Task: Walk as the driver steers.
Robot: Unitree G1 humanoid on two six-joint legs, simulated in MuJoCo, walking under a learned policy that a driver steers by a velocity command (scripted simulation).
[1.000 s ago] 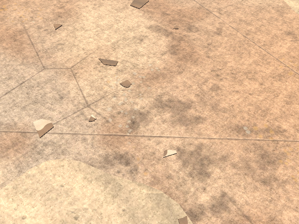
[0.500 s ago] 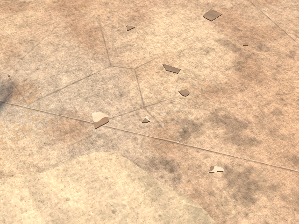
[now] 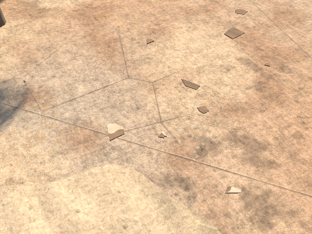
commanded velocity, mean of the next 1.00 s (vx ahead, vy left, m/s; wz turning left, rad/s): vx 0.00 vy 0.00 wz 0.01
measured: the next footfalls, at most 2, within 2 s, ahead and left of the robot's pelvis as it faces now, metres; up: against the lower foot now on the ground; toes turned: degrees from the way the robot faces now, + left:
left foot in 1.66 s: +0.42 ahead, +0.10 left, +0.00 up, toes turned +1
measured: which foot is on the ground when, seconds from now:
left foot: down 0.00-1.00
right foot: down 0.00-1.00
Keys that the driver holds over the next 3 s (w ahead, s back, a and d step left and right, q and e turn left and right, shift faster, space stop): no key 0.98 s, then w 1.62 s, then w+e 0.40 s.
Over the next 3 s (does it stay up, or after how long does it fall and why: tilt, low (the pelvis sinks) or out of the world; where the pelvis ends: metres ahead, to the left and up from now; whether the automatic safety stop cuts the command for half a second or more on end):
stays up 0.99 0.01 0.01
